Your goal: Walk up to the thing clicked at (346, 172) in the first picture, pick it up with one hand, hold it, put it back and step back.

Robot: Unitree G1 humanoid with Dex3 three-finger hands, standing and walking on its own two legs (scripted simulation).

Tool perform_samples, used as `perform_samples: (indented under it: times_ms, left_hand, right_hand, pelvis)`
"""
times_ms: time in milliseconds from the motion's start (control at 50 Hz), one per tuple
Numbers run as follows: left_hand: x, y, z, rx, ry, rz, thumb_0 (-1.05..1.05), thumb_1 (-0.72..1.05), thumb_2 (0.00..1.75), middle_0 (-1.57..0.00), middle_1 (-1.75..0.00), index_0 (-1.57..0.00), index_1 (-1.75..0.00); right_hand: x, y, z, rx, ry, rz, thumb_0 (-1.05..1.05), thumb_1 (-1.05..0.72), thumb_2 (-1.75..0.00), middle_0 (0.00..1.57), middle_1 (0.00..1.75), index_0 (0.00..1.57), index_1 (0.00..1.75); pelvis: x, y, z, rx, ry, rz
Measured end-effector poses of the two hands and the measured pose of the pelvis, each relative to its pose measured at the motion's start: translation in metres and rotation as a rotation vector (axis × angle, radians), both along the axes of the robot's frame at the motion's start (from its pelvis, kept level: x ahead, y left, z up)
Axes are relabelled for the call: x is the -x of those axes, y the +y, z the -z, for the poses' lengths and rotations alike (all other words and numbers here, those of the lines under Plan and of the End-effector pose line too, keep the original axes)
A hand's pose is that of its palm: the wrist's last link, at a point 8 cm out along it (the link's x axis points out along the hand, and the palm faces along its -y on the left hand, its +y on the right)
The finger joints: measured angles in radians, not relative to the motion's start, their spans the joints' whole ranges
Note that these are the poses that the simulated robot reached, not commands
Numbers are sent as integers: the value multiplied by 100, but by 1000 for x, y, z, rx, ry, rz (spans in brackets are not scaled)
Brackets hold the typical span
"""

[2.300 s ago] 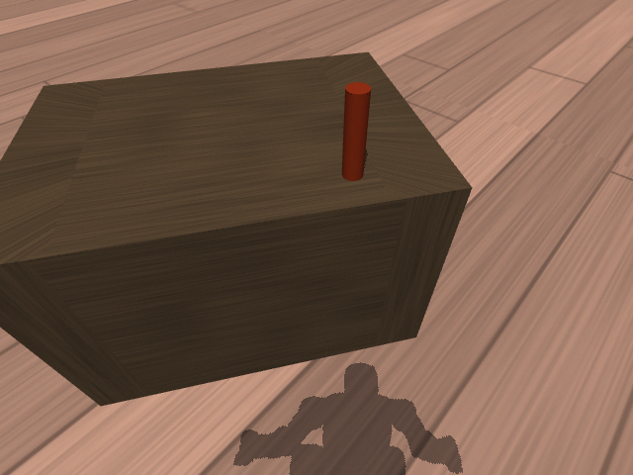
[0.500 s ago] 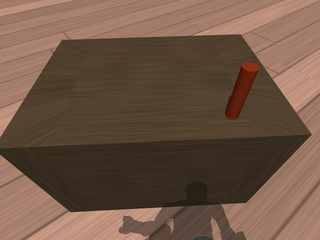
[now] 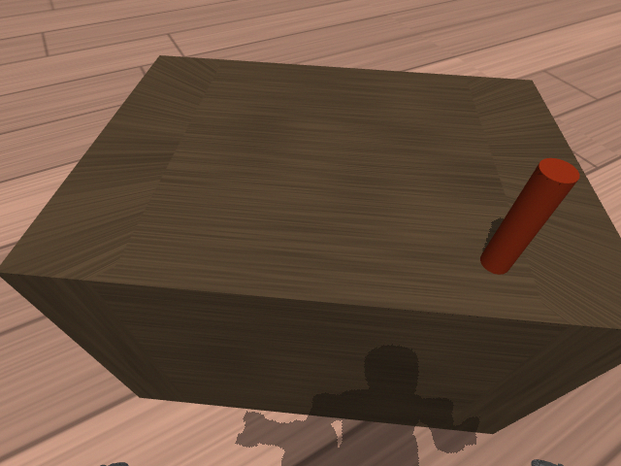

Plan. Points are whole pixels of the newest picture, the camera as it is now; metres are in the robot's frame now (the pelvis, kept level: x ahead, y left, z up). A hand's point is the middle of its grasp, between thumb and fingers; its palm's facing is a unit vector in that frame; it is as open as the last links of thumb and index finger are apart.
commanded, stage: walk up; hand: right
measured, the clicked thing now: (522, 223) +0.47 -0.28 +0.05
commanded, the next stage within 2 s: stand in 0.98 s
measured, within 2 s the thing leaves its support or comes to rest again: neither
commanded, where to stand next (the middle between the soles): +0.06 +0.00 m, yaw -2 degrees
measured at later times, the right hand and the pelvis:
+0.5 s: hand out of the picture +0.10 -0.24 -0.12, palm faces -0.06 +0.94 -0.34, open 7.4 cm; pelvis +0.00 +0.01 +0.03, yaw +1 degrees
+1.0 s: hand out of the picture +0.08 -0.25 -0.13, palm faces -0.06 +0.94 -0.33, open 7.4 cm; pelvis +0.00 +0.00 +0.03, yaw +1 degrees
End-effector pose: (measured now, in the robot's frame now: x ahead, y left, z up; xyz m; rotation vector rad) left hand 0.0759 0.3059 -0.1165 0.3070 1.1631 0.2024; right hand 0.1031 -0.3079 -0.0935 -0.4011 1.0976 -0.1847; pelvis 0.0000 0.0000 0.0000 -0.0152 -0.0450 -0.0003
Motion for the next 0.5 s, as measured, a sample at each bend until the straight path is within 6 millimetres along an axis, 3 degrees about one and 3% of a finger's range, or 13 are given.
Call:
perform_samples:
  times_ms: [220, 500]
  left_hand:
    - [3, 5, -17, -13, 31, -18, 1, 90, 90, -20, -30, -20, -30]
    - [-2, 1, -24, 13, 19, -28, 1, 90, 90, -20, -30, -20, -30]
  right_hand:
    - [-22, 18, -1, -61, 4, -18, 0, -90, -90, 20, 30, 20, 30]
    - [3, 22, -6, -68, 69, 20, 0, -90, -90, 20, 30, 20, 30]
  pelvis:
    - [-2, 3, -15, -5, 0, -15]
    - [2, 6, -26, -7, -7, -17]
